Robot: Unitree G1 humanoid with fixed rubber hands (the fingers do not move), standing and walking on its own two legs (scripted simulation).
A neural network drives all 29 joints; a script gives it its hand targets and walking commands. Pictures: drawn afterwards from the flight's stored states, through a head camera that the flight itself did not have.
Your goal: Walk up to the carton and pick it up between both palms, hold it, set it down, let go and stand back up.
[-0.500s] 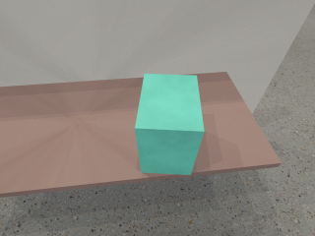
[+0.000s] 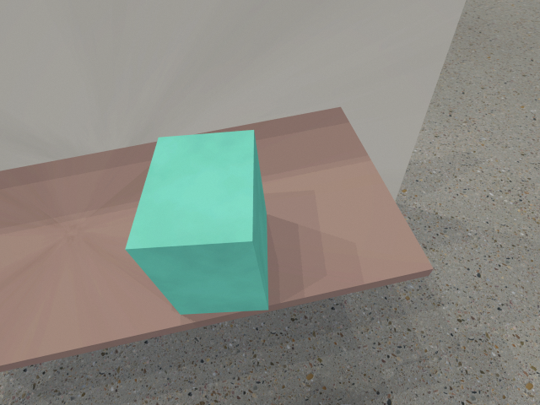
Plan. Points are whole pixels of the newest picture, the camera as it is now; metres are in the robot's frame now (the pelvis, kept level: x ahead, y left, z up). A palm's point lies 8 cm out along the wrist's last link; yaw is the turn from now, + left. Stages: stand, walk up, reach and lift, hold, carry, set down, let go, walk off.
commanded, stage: walk up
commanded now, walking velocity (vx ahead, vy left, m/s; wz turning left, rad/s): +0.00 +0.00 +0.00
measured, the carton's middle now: (215, 226) +0.41 +0.08 +0.00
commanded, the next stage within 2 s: none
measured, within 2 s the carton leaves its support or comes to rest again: neither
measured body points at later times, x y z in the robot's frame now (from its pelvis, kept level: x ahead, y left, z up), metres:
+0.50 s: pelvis +0.03 -0.01 +0.01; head +0.04 +0.00 +0.46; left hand +0.01 +0.20 -0.16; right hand +0.01 -0.21 -0.16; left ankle +0.00 +0.09 -0.74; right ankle +0.04 -0.11 -0.74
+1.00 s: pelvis +0.04 +0.01 +0.00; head +0.05 +0.02 +0.45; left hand +0.00 +0.20 -0.16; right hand +0.01 -0.18 -0.16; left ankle +0.00 +0.09 -0.74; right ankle +0.04 -0.11 -0.74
